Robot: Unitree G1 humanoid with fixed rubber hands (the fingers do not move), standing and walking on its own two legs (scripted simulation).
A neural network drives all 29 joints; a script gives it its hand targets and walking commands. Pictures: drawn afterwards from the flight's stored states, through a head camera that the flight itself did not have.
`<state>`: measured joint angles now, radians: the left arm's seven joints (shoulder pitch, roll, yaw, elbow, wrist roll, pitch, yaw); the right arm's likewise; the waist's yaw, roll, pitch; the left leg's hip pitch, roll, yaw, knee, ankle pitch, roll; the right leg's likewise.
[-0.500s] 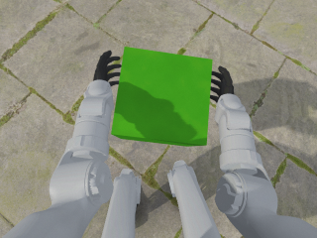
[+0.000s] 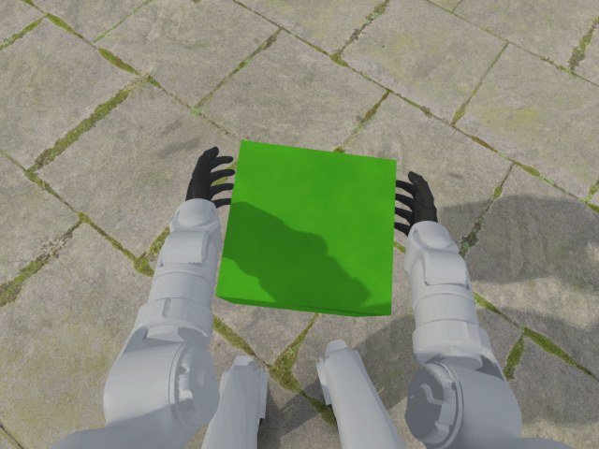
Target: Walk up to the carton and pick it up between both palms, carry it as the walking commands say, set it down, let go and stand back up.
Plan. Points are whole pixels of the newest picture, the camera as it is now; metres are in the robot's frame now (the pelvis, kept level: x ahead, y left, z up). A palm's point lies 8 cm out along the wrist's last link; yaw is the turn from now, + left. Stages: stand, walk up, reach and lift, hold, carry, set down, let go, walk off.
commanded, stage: reach and lift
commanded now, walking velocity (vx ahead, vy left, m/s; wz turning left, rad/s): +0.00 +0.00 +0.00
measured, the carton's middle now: (305, 239) +0.41 -0.05 -0.13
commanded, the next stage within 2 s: none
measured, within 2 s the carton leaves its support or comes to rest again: neither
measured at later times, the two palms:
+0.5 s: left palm (183, 186) +0.44 +0.09 +0.04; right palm (442, 214) +0.37 -0.21 +0.03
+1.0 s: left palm (150, 181) +0.41 +0.11 +0.11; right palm (469, 205) +0.35 -0.20 +0.10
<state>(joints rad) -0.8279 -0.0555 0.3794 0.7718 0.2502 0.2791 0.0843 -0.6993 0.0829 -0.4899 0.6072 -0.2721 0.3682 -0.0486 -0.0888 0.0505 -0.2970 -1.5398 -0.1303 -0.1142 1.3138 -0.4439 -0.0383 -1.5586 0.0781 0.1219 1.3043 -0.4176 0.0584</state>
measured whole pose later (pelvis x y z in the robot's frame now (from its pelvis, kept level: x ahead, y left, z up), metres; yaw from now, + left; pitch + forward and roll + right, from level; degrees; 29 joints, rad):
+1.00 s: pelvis +0.04 +0.00 +0.13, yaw +0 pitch +20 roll +0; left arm -0.50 -0.13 0.34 0.61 0.32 0.32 0.00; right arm -0.39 0.16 -0.42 0.47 -0.30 0.40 -0.02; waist -0.08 0.03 -0.20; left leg -0.77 -0.07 -0.15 0.68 -0.26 -0.02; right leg -0.78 0.05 0.13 0.65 -0.23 0.03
